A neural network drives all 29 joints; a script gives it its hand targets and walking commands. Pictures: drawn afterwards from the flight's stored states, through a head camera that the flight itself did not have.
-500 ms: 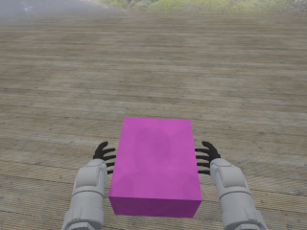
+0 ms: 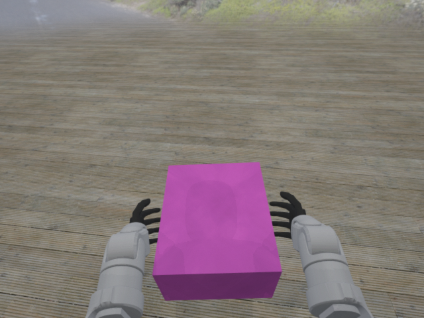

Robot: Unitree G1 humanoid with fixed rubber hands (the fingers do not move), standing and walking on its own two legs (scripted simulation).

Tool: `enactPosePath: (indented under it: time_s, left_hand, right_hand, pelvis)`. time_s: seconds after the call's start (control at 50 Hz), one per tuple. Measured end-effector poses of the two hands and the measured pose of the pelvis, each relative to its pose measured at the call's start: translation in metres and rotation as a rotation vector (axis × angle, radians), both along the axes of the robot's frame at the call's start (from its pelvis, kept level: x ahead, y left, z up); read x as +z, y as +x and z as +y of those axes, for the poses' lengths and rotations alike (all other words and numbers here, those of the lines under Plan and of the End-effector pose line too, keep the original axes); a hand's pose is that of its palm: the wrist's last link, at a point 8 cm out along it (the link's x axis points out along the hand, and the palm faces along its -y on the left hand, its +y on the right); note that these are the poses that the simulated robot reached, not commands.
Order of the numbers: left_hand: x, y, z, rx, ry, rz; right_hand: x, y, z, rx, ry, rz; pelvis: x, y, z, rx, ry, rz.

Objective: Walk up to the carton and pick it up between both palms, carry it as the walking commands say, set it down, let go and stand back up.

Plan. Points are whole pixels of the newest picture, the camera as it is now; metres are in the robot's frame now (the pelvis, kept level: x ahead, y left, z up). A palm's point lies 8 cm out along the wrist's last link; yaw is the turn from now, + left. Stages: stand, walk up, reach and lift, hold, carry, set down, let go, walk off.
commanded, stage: hold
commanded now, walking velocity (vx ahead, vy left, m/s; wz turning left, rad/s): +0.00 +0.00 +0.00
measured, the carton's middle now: (215, 226) +0.36 +0.01 -0.02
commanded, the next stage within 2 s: carry in 0.44 s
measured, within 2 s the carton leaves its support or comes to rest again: neither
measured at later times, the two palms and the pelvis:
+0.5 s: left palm (136, 230) +0.30 +0.17 +0.05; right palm (296, 227) +0.29 -0.15 +0.05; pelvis +0.00 +0.00 +0.00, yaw +0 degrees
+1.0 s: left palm (196, 167) +0.45 +0.06 +0.09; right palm (331, 189) +0.37 -0.24 +0.08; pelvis +0.11 -0.02 -0.01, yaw -13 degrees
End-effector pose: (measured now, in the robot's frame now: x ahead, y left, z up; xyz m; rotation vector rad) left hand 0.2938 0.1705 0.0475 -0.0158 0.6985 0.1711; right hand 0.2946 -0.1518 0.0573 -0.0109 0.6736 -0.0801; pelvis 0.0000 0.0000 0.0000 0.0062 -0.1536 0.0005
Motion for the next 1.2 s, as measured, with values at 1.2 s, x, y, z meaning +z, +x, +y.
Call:
enactPosePath:
  time_s: [1.2]
  left_hand:
    - [0.047,0.192,-0.134,-0.119,0.119,0.097]
  right_hand:
    - [0.013,0.118,-0.107,-0.363,0.003,0.162]
  pelvis:
    - [0.002,0.162,-0.037,-0.196,0.046,0.255]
